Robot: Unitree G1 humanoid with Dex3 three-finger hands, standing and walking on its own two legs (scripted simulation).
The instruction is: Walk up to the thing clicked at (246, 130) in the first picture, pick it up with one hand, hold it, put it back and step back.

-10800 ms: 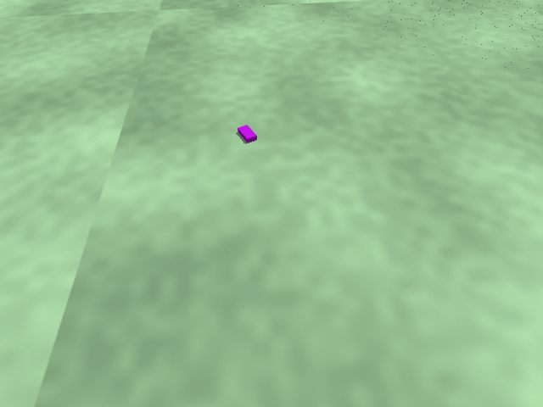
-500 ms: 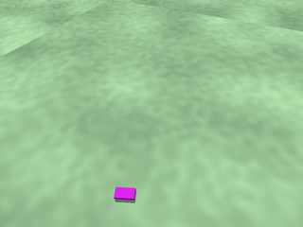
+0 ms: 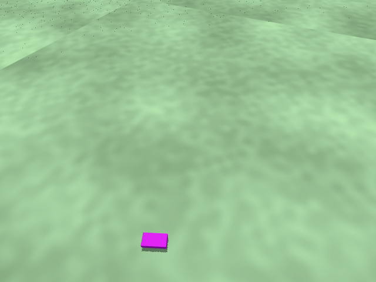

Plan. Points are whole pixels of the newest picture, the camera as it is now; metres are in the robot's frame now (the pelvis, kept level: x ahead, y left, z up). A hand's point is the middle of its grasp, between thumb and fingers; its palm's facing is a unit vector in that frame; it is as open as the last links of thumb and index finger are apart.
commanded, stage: stand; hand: left
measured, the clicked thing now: (154, 240) +0.45 +0.21 -0.77
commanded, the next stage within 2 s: walk up in 0.70 s
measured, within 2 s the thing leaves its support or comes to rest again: neither
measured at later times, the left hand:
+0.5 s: hand out of the picture +0.07 +0.26 -0.16, palm faces -0.03 -0.94 -0.35, open 7.3 cm
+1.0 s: hand out of the picture +0.08 +0.22 -0.17, palm faces -0.04 -0.92 -0.40, open 7.3 cm
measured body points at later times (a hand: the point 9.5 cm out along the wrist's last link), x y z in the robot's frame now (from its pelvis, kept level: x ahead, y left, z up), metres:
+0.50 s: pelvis +0.00 +0.00 +0.00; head +0.01 +0.00 +0.45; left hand +0.07 +0.30 -0.13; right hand +0.07 -0.30 -0.13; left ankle -0.02 +0.14 -0.75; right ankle +0.00 -0.13 -0.75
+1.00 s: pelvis +0.01 -0.06 -0.03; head +0.04 -0.07 +0.42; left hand +0.09 +0.27 -0.14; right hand +0.04 -0.41 -0.14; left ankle -0.02 +0.13 -0.74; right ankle +0.04 -0.20 -0.75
